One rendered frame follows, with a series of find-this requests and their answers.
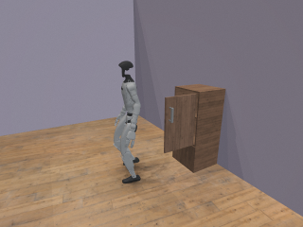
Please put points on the left robot foot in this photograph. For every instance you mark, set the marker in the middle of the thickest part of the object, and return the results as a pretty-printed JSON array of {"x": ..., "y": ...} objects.
[{"x": 131, "y": 179}]

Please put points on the robot left upper arm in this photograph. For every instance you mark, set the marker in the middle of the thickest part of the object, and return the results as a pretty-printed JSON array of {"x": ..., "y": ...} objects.
[{"x": 133, "y": 94}]

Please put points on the cupboard door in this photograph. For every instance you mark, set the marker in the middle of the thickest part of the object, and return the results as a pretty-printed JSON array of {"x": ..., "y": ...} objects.
[{"x": 180, "y": 133}]

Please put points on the handle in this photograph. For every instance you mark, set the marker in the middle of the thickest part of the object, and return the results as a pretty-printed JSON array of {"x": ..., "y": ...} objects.
[{"x": 171, "y": 114}]

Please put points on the robot right hand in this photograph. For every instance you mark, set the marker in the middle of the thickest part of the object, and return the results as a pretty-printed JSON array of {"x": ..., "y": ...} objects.
[{"x": 118, "y": 118}]

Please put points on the robot left thigh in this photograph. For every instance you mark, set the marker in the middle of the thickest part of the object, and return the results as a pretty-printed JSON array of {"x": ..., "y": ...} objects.
[{"x": 123, "y": 137}]

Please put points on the robot right forearm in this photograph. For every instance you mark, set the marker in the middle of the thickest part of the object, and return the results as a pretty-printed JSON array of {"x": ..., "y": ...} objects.
[{"x": 123, "y": 111}]

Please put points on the robot left forearm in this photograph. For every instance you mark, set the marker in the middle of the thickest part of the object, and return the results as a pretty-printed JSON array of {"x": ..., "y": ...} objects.
[{"x": 135, "y": 115}]

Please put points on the robot left hand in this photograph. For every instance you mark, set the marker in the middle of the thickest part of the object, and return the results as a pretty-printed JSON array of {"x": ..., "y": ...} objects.
[{"x": 130, "y": 136}]

